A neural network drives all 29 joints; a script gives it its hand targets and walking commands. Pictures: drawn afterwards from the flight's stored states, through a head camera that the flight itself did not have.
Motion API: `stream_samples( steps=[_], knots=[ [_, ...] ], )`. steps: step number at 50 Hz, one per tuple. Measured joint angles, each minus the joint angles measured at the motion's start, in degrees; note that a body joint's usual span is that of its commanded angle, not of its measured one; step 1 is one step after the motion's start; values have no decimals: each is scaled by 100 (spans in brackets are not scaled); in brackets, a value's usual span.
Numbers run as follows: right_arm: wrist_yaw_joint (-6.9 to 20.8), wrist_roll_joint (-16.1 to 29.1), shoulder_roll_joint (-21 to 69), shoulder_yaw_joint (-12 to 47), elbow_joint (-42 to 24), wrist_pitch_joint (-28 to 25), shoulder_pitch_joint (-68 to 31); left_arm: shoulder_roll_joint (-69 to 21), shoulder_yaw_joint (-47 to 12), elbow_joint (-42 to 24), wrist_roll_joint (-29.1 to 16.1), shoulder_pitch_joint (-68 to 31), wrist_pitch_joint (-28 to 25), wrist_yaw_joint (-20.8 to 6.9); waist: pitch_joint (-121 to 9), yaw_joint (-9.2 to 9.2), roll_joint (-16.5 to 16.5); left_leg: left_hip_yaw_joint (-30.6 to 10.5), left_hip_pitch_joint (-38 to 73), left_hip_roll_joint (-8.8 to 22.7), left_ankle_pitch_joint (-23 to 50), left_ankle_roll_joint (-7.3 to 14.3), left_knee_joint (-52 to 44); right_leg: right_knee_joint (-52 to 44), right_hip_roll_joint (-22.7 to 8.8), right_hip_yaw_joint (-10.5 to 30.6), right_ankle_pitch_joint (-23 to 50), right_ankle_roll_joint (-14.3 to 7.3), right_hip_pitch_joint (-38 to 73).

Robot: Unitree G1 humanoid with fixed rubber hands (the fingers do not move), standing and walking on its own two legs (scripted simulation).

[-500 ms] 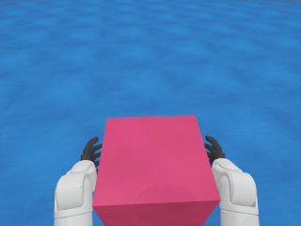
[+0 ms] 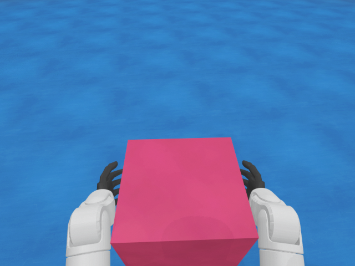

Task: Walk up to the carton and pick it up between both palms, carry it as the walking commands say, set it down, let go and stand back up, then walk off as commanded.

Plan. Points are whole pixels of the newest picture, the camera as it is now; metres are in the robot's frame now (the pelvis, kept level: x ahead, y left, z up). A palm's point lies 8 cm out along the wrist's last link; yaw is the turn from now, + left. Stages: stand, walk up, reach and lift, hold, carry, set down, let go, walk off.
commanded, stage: carry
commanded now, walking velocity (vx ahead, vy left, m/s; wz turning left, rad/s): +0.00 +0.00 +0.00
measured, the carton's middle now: (181, 214) +0.25 +0.00 +0.00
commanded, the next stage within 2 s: hold in 0.06 s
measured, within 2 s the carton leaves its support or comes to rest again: neither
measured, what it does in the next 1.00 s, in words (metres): stands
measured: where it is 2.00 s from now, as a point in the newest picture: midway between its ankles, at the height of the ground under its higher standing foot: outside the picture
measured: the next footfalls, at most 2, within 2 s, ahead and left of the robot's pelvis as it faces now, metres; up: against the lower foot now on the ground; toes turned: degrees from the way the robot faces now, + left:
none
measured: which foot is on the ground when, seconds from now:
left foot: down 0.00-1.00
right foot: down 0.00-1.00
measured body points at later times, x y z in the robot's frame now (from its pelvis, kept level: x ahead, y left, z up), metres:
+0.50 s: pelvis +0.00 +0.03 +0.00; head -0.03 +0.03 +0.45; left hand +0.30 +0.17 +0.04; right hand +0.27 -0.15 +0.03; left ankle +0.03 +0.12 -0.74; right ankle +0.02 -0.05 -0.74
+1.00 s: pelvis +0.01 +0.05 +0.00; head -0.03 +0.05 +0.45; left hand +0.31 +0.17 +0.03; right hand +0.28 -0.14 +0.03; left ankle +0.03 +0.12 -0.74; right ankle +0.02 -0.05 -0.74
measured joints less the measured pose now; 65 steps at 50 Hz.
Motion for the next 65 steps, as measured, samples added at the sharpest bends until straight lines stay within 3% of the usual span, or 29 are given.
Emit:
stream_samples(
  steps=[3,7,10,15,30,47,54,65],
  knots=[
    [7,-7,-1,-3,23,-45,8,0,0,34,2,0,-47,-8,8,-1,3,-5,-4,1,0,1,5,0,1,1,4,1,-2],
    [255,-393,36,-111,1248,-1011,-349,23,310,1072,384,-243,-944,-404,791,337,-2,-650,639,-425,-66,133,-58,69,164,525,34,-5,468],
    [79,-339,20,138,1410,-1441,-212,191,232,1196,319,-38,-1403,-477,1076,403,-29,-854,790,-532,-140,133,30,218,244,785,-10,15,540],
    [-53,-184,3,220,1446,-1733,-46,215,183,1189,285,67,-1612,-466,1011,480,-73,-870,889,-617,-164,105,-23,321,257,1020,-56,72,528],
    [375,-335,-80,-215,2078,-1789,-476,-39,441,1745,423,-314,-1636,-282,846,286,35,-771,1247,-751,-132,342,-219,102,183,1267,23,295,877],
    [483,-394,-113,-146,2270,-1883,-412,-14,328,1694,402,-96,-1622,-141,765,235,-10,-777,1352,-767,-153,380,-333,-49,215,1400,36,343,989],
    [524,-498,-63,-177,2342,-1979,-430,-11,377,1759,479,-69,-1750,-228,924,343,87,-848,1454,-706,-160,332,-325,-207,293,1394,112,307,1170],
    [562,-803,62,-705,3342,-2542,-1045,-94,1024,2775,668,-681,-2347,-486,1029,400,61,-972,854,-714,-302,244,222,376,321,1296,-78,217,574]
  ],
)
